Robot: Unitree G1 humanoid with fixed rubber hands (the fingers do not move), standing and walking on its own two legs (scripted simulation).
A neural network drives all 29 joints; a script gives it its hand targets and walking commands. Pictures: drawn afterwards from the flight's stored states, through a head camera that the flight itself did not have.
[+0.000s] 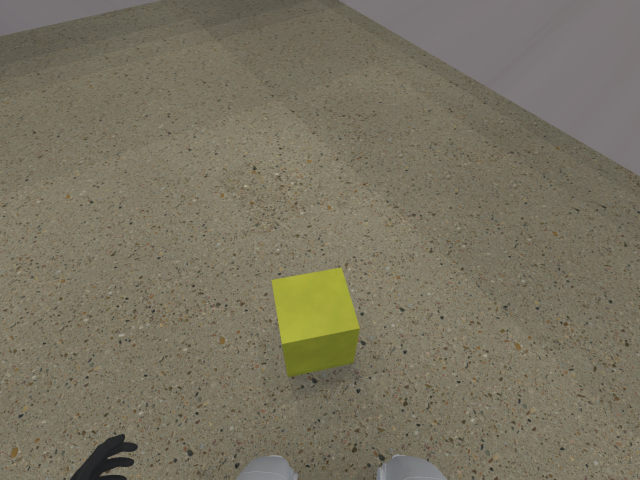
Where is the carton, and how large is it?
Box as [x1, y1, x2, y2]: [272, 267, 359, 376]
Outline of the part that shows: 341,267 272,280 281,342 288,376 353,362 359,327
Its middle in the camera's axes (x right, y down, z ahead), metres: -0.02 +0.26 +1.18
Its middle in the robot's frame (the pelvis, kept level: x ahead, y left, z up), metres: +0.60 +0.08 -0.61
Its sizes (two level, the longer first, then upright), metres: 0.210 0.200 0.250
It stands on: the floor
